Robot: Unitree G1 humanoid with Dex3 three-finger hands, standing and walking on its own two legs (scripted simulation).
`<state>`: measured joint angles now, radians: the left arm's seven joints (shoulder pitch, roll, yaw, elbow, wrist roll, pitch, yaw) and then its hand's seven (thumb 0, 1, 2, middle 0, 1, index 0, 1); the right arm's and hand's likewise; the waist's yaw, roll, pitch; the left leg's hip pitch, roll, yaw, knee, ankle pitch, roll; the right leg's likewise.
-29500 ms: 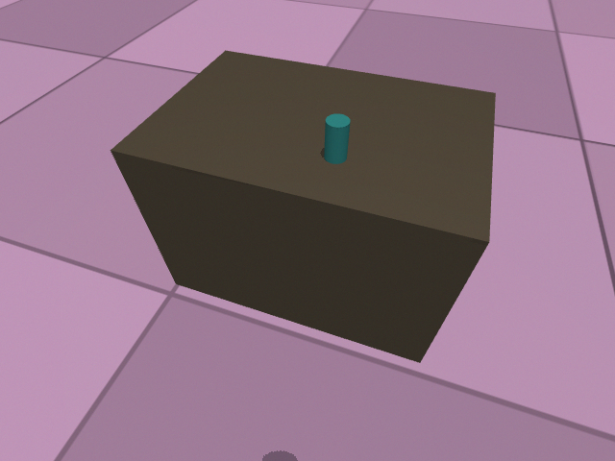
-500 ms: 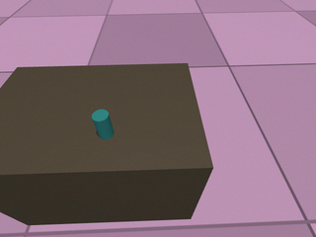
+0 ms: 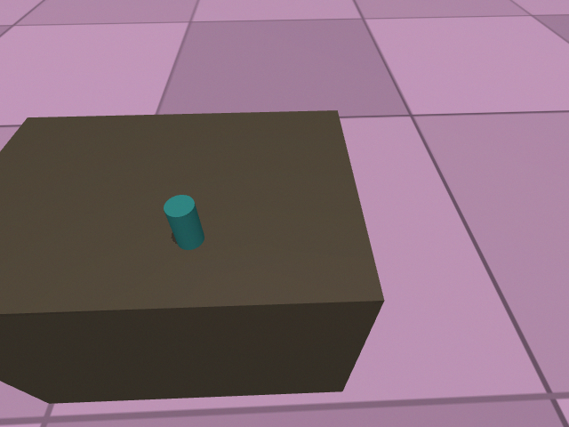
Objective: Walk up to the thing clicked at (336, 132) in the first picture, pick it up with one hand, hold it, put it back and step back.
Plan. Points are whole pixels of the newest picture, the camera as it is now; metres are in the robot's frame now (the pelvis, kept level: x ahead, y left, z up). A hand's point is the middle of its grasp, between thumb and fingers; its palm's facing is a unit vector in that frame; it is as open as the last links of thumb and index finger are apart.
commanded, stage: stand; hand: left
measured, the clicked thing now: (185, 223) +0.51 +0.24 -0.08
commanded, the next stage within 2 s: step back in 0.22 s
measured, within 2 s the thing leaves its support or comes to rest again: neither
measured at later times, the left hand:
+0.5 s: hand out of the picture +0.08 +0.28 -0.17, palm faces -0.03 -0.92 -0.39, open 7.4 cm
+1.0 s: hand out of the picture -0.01 +0.28 -0.18, palm faces -0.12 -0.91 -0.39, open 7.4 cm
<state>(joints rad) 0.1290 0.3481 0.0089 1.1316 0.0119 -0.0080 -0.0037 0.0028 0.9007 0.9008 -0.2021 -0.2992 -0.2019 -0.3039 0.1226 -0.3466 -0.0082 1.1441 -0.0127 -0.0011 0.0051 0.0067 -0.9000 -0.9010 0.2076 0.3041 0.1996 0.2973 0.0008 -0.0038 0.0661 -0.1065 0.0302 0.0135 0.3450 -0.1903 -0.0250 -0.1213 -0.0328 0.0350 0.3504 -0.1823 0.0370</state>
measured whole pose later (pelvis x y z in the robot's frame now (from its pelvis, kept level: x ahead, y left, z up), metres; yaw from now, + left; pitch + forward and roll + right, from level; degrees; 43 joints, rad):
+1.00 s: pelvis -0.13 +0.02 -0.03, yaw -6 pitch -2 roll +0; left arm 0.14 0.39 0.08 0.89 0.02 0.05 0.00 0.00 0.90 0.90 -0.20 -0.30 -0.20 -0.30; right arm 0.12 -0.39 -0.04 0.87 -0.02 0.03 -0.01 0.01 -0.90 -0.90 0.21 0.30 0.20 0.30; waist 0.00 -0.01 0.20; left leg -0.40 0.06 0.08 0.71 -0.27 0.02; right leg -0.26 0.04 0.07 0.68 -0.39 0.01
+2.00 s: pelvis -0.43 -0.01 -0.01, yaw -3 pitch -2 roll +2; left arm 0.21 0.35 0.08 0.85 0.04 0.06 -0.01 0.01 0.90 0.90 -0.21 -0.30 -0.21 -0.30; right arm 0.20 -0.42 -0.05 0.88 -0.01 0.05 -0.02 0.01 -0.90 -0.90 0.21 0.30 0.20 0.30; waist 0.03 0.02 0.11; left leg -0.49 -0.12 -0.15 1.14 -0.44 -0.01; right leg -0.31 -0.02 0.02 0.60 -0.26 -0.02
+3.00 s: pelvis -0.65 -0.01 -0.01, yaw -2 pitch -2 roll +1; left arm 0.19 0.41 0.06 0.98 0.03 0.00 -0.02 0.01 0.90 0.90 -0.20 -0.30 -0.20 -0.30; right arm 0.24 -0.34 -0.04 1.00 -0.04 -0.02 0.02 0.01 -0.90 -0.90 0.21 0.30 0.20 0.30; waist 0.00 -0.03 0.05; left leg -0.22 -0.01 -0.02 0.54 -0.29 0.00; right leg -0.31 -0.02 0.00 0.73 -0.47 -0.02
